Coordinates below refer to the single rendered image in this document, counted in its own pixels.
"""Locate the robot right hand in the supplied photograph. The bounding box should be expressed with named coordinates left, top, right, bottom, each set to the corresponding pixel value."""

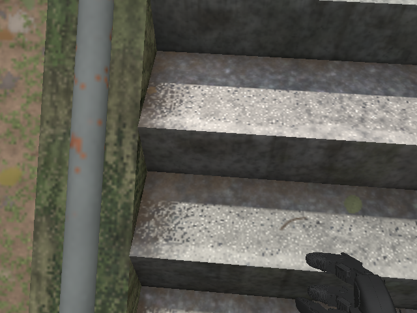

left=295, top=252, right=401, bottom=313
